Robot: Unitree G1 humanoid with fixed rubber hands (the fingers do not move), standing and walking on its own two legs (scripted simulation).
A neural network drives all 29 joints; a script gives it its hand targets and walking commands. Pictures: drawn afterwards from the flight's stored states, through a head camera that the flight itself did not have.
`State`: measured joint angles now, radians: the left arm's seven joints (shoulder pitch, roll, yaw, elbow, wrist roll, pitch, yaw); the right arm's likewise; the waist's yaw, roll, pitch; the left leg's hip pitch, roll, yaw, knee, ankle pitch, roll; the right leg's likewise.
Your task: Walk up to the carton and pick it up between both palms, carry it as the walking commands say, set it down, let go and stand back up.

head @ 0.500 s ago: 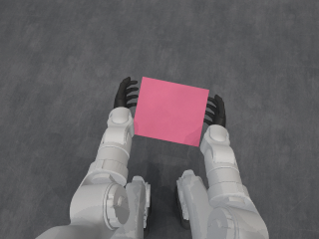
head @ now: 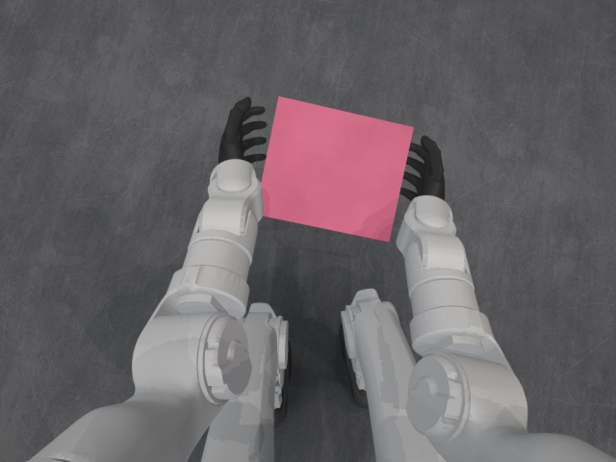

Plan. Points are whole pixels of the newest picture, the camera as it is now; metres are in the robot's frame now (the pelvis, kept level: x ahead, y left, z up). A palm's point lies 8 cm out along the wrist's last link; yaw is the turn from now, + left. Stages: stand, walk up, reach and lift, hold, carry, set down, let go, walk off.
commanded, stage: set down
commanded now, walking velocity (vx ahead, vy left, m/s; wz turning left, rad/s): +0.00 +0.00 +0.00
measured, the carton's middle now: (324, 180) +0.48 -0.04 -0.19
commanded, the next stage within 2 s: none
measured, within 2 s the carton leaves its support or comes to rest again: rests again in 2.00 s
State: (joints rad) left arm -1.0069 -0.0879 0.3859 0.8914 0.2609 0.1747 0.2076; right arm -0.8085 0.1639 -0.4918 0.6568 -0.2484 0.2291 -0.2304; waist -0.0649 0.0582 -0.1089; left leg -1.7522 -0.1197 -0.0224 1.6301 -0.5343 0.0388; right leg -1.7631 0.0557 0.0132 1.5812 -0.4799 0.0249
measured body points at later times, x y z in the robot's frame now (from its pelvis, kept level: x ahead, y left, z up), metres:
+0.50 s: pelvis -0.01 +0.00 -0.07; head +0.27 -0.01 +0.28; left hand +0.51 +0.07 -0.16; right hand +0.45 -0.17 -0.17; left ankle +0.08 +0.09 -0.51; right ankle +0.10 -0.12 -0.51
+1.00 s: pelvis -0.02 -0.01 -0.13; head +0.31 -0.02 +0.17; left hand +0.54 +0.07 -0.25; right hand +0.48 -0.18 -0.27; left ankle +0.08 +0.09 -0.51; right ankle +0.10 -0.12 -0.51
